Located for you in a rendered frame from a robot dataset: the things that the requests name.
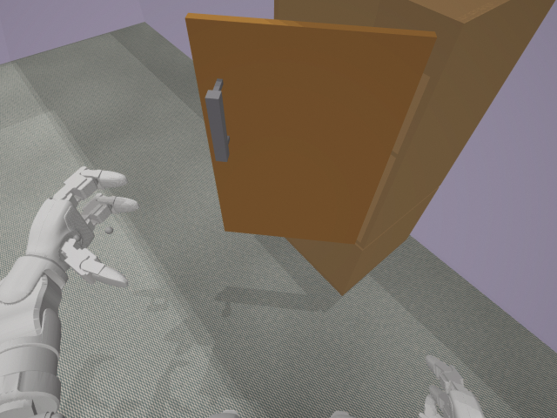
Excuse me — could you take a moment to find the handle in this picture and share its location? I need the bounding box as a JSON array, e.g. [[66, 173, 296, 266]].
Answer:
[[205, 78, 230, 162]]

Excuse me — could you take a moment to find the right robot hand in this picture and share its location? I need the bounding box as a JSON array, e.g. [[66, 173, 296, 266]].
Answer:
[[419, 354, 485, 418]]

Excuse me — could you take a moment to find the cupboard door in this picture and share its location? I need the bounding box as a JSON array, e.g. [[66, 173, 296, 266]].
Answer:
[[185, 13, 437, 245]]

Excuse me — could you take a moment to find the left robot hand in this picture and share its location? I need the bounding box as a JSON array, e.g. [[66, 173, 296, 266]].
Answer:
[[25, 166, 139, 287]]

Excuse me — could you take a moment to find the left robot forearm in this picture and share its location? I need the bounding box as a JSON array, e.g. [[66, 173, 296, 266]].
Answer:
[[0, 255, 69, 418]]

